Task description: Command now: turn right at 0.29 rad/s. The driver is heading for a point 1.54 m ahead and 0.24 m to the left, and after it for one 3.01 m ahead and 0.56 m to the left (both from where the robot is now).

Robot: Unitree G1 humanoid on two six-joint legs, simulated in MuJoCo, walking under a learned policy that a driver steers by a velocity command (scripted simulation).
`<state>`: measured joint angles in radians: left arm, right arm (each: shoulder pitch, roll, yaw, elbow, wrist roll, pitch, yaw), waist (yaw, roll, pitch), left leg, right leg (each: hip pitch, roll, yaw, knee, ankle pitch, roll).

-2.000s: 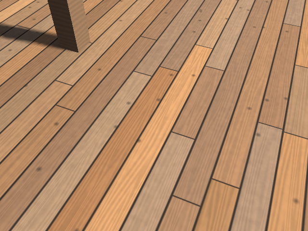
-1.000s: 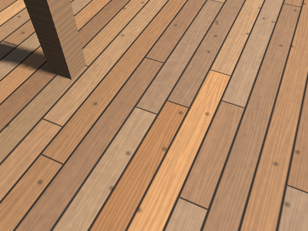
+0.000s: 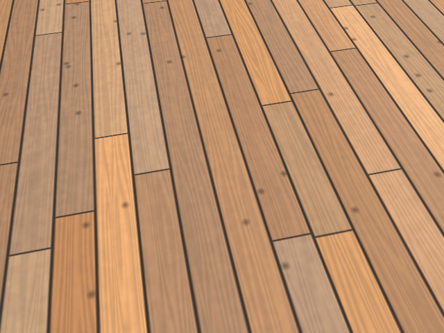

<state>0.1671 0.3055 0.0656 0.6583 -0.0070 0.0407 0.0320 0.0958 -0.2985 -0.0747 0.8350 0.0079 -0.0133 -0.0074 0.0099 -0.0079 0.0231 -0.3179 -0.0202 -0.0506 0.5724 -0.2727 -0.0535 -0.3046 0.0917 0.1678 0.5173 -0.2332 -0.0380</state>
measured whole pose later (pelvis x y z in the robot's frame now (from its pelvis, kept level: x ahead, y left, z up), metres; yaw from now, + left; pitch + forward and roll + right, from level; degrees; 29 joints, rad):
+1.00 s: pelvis +0.00 -0.02 +0.00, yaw -1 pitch -2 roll +0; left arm 0.22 0.24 0.02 0.94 0.00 -0.01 0.02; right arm 0.19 -0.26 -0.03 1.07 0.00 0.01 -0.04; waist -0.02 0.00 0.04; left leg -0.19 0.05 -0.05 0.48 -0.25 -0.06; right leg -0.17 0.03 0.04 0.49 -0.30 -0.01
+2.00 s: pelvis +0.14 +0.01 +0.01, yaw -1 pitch +2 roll +0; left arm 0.07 0.26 0.04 0.91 -0.03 -0.09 -0.02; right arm 0.52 -0.18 -0.01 1.08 0.00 -0.08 -0.01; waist -0.08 -0.03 0.01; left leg 0.08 -0.02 0.02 0.19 -0.29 0.04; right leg -0.63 -0.08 -0.02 0.77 -0.09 -0.02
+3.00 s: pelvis +0.72 +0.02 +0.01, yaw -1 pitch +1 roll +1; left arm 0.13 0.27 0.06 0.92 -0.01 -0.07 0.00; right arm 0.35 -0.23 -0.05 0.95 0.00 -0.10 0.01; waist -0.05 -0.04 0.01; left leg -0.10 -0.07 0.06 0.23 -0.16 0.07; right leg -0.68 -0.14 0.04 0.88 -0.08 -0.02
